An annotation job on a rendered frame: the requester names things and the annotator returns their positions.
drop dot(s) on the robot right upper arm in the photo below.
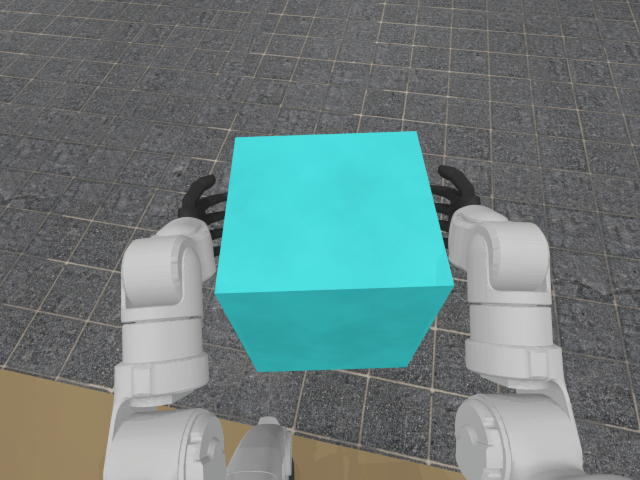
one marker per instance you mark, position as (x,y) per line
(518,437)

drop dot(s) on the left robot thigh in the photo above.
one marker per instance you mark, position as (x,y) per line
(264,453)

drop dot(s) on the left robot hand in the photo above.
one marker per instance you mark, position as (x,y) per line
(194,206)

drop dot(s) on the robot left upper arm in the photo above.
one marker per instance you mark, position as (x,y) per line
(182,444)

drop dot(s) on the right robot hand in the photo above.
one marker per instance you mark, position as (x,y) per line
(462,197)

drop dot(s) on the robot right forearm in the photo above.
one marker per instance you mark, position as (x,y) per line
(508,273)

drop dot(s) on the robot left forearm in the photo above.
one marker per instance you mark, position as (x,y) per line
(161,288)

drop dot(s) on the carton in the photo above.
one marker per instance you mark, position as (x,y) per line
(332,256)

